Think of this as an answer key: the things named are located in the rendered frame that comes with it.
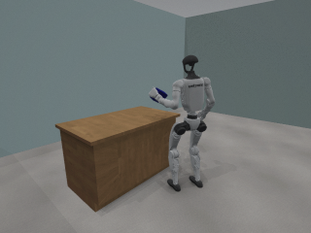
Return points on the table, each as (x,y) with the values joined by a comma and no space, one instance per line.
(107,155)

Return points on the robot torso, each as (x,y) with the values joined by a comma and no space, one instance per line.
(192,100)

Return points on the sponge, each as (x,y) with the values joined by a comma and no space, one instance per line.
(162,93)

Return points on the right robot forearm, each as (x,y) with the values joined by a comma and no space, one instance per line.
(207,109)

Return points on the robot left upper arm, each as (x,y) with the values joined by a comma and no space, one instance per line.
(176,92)

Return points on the right robot hand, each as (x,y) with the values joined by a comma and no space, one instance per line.
(201,115)

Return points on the left robot forearm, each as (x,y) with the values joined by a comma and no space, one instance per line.
(165,102)

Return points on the robot head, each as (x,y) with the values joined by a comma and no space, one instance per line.
(190,60)

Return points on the left robot hand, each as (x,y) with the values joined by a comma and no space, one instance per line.
(153,92)

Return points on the robot right upper arm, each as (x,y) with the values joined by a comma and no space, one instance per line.
(208,91)

